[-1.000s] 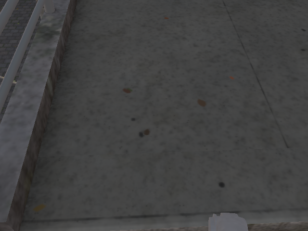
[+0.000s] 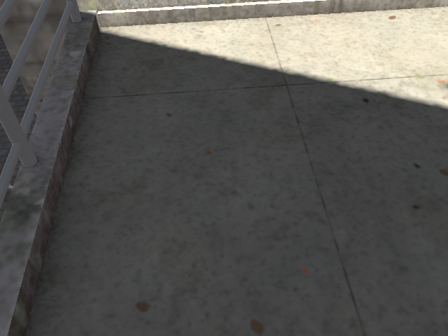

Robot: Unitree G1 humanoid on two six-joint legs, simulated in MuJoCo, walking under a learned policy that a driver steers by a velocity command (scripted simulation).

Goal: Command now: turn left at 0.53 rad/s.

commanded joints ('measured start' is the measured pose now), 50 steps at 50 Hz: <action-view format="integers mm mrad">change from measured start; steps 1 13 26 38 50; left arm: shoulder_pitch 35 -32 -33 -48 -92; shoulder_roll -11 -11 10 35 -9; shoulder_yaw -30 -35 -22 18 -12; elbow -40 -166 -178 -310 -289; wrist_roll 16 -54 -46 -58 -76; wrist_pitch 3 37 42 63 116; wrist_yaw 45 128 63 43 5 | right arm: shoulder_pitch -96 -20 -39 6 3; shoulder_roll -2 -116 -41 -92 -200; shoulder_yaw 0 -75 -42 -78 -91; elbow -15 -250 -219 -200 -226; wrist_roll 40 18 -2 21 23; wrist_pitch -39 116 90 82 101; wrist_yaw -8 -72 -56 -77 -86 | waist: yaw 92 36 11 30 -5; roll -1 141 -117 -13 139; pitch -17 -59 122 37 81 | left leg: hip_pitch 181 459 498 560 564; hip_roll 149 194 116 175 379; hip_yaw -555 -593 -151 -122 -103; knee -573 -739 -547 -524 -667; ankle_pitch -95 -10 122 116 323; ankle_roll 121 80 -137 -78 76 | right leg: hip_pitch -243 -90 169 110 48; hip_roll -50 -56 -182 -91 -100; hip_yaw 55 -63 219 180 -226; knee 156 -501 -1227 -975 -621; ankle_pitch -31 -70 -285 36 -207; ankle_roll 3 106 -83 -90 78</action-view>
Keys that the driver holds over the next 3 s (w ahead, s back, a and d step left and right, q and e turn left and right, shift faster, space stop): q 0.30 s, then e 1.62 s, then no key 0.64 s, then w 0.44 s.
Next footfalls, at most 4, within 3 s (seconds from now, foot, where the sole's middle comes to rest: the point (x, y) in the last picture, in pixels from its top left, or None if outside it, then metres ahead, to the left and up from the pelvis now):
0.40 right None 0.18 -0.13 -0.69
1.08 right None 0.16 -0.19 -0.69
1.54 left None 0.21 0.03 -0.69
1.90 right None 0.13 -0.18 -0.69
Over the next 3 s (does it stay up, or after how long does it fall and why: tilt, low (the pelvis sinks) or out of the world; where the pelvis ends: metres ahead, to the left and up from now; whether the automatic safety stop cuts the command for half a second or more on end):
stays up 0.22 -0.17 0.09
